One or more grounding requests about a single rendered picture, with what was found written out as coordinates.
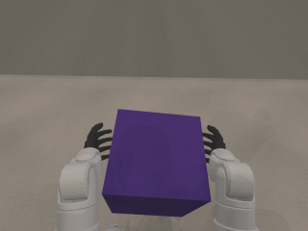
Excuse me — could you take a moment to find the right robot hand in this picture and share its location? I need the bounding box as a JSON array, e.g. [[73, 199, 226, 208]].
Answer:
[[202, 125, 226, 164]]

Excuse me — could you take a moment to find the carton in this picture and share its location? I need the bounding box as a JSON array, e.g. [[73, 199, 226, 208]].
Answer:
[[102, 109, 212, 218]]

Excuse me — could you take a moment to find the robot left forearm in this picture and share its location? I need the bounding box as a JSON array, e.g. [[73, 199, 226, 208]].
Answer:
[[55, 147, 104, 231]]

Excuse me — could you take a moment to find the robot right forearm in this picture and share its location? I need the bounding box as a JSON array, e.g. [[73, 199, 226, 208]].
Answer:
[[208, 148, 260, 231]]

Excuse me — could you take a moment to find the left robot hand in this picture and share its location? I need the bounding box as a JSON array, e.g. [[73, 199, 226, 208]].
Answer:
[[84, 122, 113, 161]]

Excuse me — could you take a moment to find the robot left shin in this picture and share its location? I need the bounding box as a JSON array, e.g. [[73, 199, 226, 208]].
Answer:
[[110, 224, 120, 228]]

